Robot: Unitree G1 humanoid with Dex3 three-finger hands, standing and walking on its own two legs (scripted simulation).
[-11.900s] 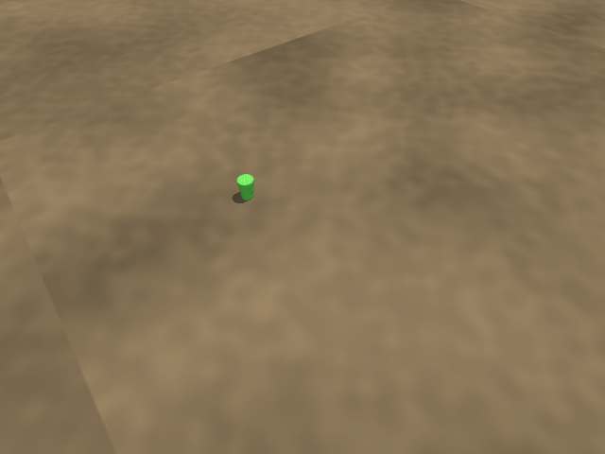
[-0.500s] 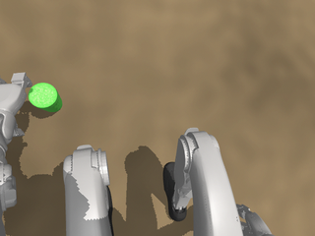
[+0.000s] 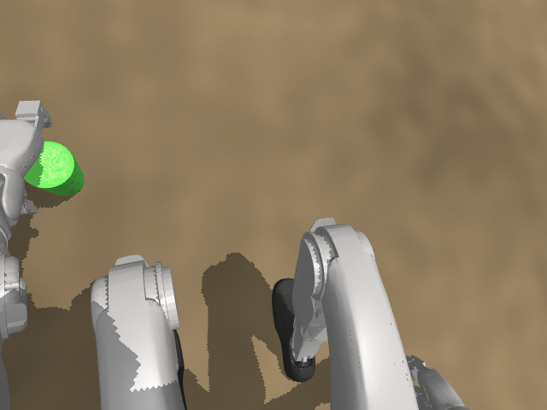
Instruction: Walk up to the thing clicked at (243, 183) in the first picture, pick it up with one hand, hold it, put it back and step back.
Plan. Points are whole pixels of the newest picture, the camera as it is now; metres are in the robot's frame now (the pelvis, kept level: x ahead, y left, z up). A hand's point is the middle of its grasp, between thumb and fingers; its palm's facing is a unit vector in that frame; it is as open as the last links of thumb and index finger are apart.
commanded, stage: approach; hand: left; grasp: from above
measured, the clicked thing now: (58, 173) +0.49 +0.27 -0.28
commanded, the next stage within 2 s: close in in 0.64 s
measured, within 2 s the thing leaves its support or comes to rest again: neither
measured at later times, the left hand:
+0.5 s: hand (14, 190) +0.43 +0.30 -0.17, palm faces -0.56 -0.08 -0.83, open 13.5 cm
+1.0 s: hand (32, 146) +0.50 +0.28 -0.18, palm faces -0.44 -0.03 -0.90, open 13.9 cm
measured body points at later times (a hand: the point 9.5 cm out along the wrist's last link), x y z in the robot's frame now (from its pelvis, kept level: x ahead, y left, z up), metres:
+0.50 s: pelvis -0.01 -0.01 +0.01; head +0.25 +0.04 +0.38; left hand +0.46 +0.30 -0.12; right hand +0.01 -0.28 -0.10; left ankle +0.07 +0.12 -0.30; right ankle +0.11 -0.14 -0.30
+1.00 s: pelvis +0.00 +0.01 -0.01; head +0.25 +0.09 +0.35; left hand +0.52 +0.28 -0.13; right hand +0.03 -0.27 -0.09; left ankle +0.07 +0.12 -0.30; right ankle +0.11 -0.14 -0.30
